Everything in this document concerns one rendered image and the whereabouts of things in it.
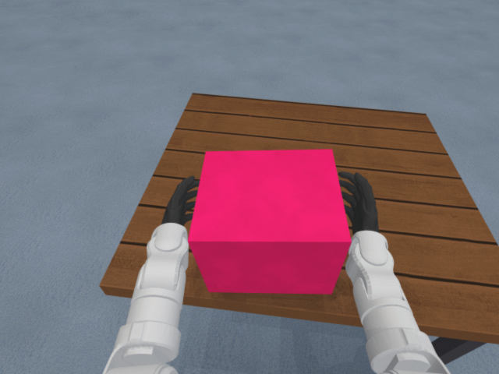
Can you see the carton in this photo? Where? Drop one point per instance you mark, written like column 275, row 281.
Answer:
column 269, row 221

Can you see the robot right forearm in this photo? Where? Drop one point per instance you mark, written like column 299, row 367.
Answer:
column 394, row 340

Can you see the right robot hand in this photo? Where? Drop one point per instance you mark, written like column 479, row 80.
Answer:
column 363, row 211

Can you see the table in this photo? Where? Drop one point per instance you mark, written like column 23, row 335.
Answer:
column 445, row 257

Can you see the left robot hand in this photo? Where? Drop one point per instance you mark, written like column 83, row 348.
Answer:
column 177, row 206

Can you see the robot left forearm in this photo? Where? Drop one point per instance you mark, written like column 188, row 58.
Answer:
column 151, row 335

